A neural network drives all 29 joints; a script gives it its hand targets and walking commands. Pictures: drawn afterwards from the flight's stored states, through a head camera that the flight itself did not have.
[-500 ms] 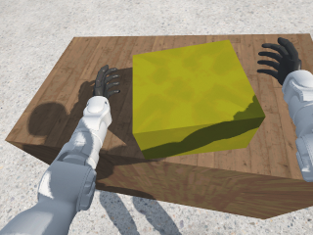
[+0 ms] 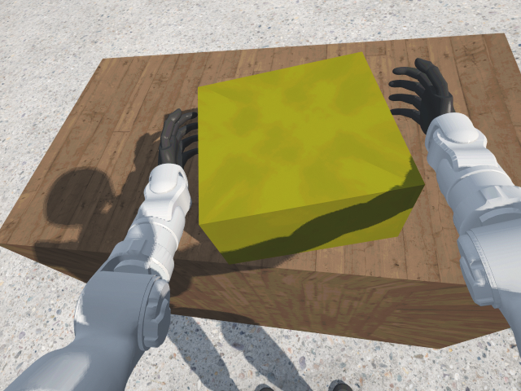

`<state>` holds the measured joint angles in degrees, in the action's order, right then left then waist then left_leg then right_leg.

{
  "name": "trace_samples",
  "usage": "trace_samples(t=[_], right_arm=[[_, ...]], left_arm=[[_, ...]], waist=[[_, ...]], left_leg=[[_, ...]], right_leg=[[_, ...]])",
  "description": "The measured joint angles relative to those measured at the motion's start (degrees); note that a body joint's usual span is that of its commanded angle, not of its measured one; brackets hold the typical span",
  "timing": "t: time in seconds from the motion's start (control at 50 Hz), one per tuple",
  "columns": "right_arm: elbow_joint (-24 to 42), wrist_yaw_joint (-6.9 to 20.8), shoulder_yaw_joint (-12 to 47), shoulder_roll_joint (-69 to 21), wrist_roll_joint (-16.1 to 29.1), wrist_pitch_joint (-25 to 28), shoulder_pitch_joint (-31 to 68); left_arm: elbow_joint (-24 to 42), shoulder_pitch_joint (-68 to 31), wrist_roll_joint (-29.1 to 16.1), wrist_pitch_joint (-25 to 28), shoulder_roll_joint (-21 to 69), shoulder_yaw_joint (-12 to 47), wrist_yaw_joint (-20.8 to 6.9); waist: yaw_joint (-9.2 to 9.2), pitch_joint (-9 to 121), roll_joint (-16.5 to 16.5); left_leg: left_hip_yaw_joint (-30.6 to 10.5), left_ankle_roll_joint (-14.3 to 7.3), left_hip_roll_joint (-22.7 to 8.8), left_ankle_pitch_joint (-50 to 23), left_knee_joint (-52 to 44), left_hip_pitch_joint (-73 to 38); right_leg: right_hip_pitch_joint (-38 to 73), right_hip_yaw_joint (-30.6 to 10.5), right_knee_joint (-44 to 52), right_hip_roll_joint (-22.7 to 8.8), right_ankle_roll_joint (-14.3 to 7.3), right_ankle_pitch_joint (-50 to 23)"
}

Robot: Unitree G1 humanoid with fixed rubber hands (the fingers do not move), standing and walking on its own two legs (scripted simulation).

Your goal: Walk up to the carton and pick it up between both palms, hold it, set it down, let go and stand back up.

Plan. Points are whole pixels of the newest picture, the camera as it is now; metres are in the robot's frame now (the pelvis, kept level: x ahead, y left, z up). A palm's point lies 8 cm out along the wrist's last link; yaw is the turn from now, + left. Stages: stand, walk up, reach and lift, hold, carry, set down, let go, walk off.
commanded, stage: reach and lift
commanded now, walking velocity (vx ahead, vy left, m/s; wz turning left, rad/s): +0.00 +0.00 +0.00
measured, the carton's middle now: (294, 159) +0.47 +0.04 +0.03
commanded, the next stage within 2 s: none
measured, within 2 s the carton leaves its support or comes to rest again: leaves its support in 1.72 s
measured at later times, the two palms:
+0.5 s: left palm (171, 159) +0.43 +0.22 +0.09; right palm (421, 103) +0.52 -0.14 +0.11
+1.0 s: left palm (173, 162) +0.42 +0.22 +0.09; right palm (423, 103) +0.51 -0.14 +0.11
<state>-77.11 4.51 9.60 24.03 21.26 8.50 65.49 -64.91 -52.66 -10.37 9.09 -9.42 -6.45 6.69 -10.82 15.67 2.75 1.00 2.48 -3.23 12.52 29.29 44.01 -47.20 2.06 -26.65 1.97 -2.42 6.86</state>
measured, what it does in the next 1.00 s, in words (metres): stands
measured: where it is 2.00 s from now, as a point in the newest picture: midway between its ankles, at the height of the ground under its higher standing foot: outside the picture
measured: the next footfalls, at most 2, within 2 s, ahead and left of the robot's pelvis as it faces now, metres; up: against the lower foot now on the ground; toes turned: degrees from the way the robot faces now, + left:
none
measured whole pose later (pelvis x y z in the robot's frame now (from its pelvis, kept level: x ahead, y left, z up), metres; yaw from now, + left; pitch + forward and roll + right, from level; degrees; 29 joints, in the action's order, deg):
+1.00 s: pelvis +0.02 +0.01 +0.02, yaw +2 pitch +18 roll -1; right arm -74.2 5.5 -19.0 16.4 -7.6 12.3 59.2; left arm -53.2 -44.6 8.9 9.6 1.6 -25.3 6.6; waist -7.4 8.5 1.7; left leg -0.4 2.2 -2.9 11.0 19.9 26.4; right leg -28.2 3.4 -16.0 1.9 -2.1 5.4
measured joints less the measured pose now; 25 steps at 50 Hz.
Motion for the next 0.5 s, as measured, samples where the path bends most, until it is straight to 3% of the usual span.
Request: trace_samples(t=[0.16, 0.34, 0.5], right_arm=[[-1.0, 0.3, -5.1, 0.0, -4.5, 1.2, -1.5], [-3.6, 1.5, -6.6, -0.8, -4.8, 1.2, -0.7], [-3.2, 1.1, -8.9, -1.8, -6.4, 1.3, -1.9]], left_arm=[[2.1, 0.3, 2.5, -0.8, 2.9, -0.7, 1.7], [4.6, 1.9, 4.7, -2.4, 4.3, -0.9, 3.5], [7.9, 4.0, 6.8, -3.8, 5.2, -1.7, 4.1]], waist=[[-0.35, -0.9, 0.5], [0.33, -2.3, -1.2], [0.99, -3.3, -1.6]], left_leg=[[-1.1, -0.3, 0.1, 0.2, -0.4, -2.3], [-0.8, -0.4, -0.1, 0.4, -1.7, -6.1], [-1.1, -0.3, -0.2, 0.6, -2.7, -8.7]], right_leg=[[3.9, 1.0, 2.7, -0.1, 0.4, -0.7], [8.0, 0.7, 4.9, 0.2, 0.5, -1.0], [10.9, 1.1, 6.3, 0.3, 0.4, -0.9]])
